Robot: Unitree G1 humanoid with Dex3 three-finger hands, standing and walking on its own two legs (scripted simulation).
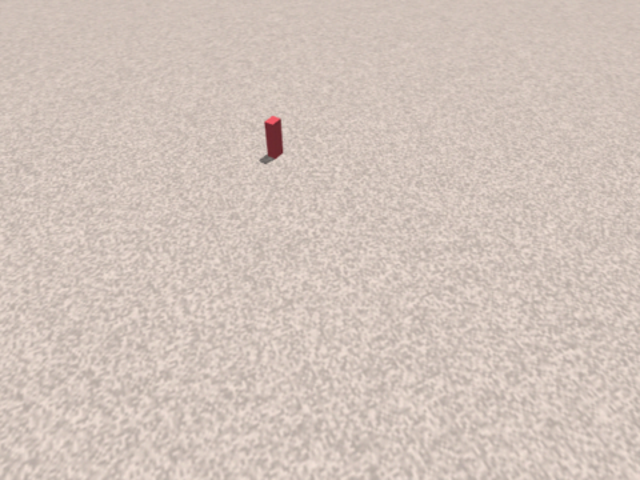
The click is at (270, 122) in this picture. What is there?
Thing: carton on end
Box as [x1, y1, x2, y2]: [265, 116, 282, 158]
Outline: 272,116 265,121 265,131 268,155 275,158 282,152 280,119
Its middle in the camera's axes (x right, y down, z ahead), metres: -0.24 -0.53 +2.03
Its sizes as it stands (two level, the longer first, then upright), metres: 0.067 0.051 0.204
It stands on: the floor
